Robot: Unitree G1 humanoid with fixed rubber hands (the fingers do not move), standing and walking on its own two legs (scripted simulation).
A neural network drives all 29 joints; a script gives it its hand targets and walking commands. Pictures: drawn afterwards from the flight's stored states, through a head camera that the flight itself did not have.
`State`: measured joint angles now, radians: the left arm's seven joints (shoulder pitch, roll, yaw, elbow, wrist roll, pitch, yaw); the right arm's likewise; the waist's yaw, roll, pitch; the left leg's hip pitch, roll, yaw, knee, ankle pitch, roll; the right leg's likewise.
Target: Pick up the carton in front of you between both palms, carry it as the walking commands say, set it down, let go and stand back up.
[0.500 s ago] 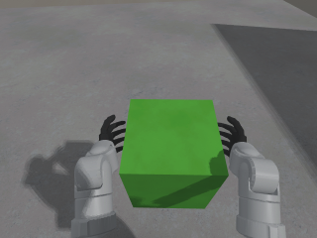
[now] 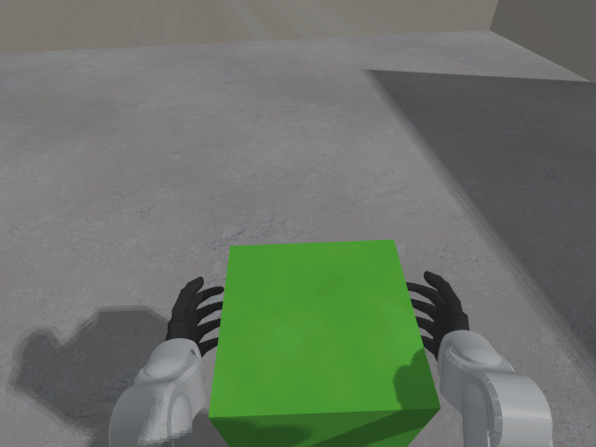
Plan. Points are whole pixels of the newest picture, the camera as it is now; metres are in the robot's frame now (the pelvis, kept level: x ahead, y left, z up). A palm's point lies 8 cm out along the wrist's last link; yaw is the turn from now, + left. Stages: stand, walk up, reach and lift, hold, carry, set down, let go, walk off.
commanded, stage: carry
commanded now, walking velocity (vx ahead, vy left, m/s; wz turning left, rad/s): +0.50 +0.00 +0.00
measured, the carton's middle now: (315, 359) +0.26 +0.00 +0.02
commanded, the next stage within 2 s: none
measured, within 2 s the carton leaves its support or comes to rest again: neither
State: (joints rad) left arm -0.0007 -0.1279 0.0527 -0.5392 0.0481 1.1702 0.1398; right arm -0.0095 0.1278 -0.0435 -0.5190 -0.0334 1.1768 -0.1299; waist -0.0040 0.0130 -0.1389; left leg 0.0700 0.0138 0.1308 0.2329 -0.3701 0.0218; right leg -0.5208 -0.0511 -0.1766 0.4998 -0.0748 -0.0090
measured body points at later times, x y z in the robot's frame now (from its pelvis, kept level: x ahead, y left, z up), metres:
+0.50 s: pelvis +0.31 +0.01 +0.00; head +0.27 +0.01 +0.45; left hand +0.54 +0.17 +0.10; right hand +0.55 -0.13 +0.10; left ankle +0.43 +0.13 -0.73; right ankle +0.16 -0.10 -0.74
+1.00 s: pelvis +0.64 +0.01 -0.01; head +0.61 +0.00 +0.43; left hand +0.88 +0.16 +0.09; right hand +0.88 -0.14 +0.08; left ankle +0.45 +0.13 -0.73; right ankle +0.76 -0.09 -0.74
